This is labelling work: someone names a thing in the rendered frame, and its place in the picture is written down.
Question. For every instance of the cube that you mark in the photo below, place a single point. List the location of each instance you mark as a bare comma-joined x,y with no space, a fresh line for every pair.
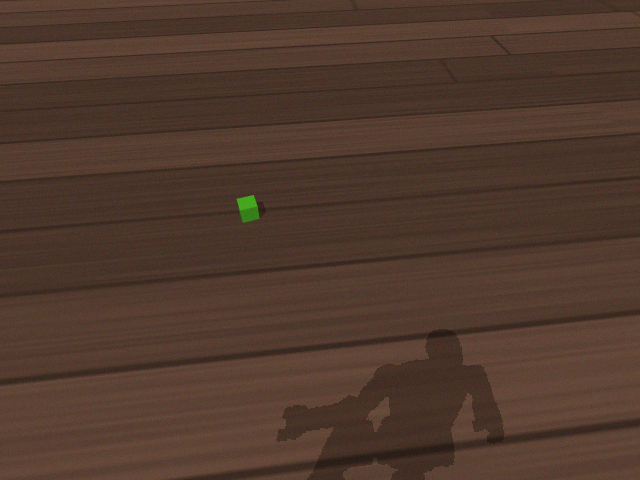
248,208

